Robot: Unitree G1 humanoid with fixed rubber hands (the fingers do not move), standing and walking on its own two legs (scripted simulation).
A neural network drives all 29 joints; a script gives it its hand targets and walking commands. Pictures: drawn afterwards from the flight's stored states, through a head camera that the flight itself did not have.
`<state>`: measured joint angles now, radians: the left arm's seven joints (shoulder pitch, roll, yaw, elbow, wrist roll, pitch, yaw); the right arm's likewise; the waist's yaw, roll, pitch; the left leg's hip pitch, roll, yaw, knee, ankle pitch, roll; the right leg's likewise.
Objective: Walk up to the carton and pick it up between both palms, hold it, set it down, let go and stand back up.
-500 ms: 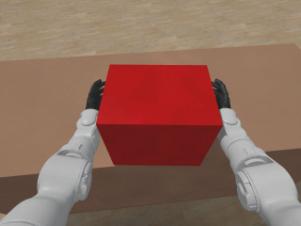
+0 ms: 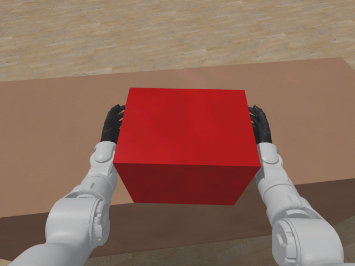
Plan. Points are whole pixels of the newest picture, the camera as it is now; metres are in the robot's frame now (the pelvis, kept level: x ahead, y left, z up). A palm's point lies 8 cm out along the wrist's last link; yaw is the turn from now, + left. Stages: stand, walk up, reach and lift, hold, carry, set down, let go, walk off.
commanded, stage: reach and lift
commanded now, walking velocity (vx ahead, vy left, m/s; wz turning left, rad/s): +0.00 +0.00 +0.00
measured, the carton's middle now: (185, 150) +0.38 +0.00 +0.02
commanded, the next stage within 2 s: none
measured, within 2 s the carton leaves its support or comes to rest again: leaves its support in 0.36 s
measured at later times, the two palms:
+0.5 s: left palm (107, 133) +0.40 +0.19 +0.07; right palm (260, 135) +0.38 -0.17 +0.07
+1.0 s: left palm (102, 126) +0.39 +0.19 +0.11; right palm (266, 128) +0.38 -0.17 +0.11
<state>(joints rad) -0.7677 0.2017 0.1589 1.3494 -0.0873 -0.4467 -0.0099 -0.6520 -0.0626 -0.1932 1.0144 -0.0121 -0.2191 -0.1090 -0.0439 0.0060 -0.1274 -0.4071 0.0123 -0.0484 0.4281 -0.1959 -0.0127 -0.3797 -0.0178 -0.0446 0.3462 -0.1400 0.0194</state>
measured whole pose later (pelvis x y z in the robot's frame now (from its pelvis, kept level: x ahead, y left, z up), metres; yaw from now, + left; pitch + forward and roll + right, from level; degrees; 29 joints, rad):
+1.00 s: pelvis +0.01 +0.00 +0.01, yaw +1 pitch +3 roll -1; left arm -0.59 0.15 0.16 0.77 -0.01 -0.03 0.03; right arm -0.54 -0.09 -0.11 0.76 0.07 -0.04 -0.13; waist -0.02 -0.02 -0.09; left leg -0.20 0.01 -0.04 0.31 -0.16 -0.01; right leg -0.16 -0.02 -0.05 0.21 -0.10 0.02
